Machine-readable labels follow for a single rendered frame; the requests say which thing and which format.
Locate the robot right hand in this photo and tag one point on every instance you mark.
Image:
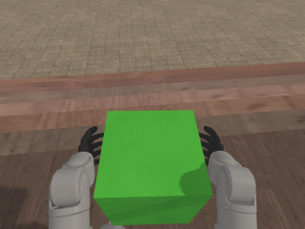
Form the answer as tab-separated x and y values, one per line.
213	145

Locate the robot left forearm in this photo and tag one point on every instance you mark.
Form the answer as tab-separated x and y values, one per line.
69	193

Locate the carton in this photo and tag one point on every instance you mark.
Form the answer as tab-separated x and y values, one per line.
152	169

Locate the robot right forearm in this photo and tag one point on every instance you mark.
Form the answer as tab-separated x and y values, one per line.
235	192

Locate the robot left hand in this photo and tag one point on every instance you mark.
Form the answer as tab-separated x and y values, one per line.
87	144

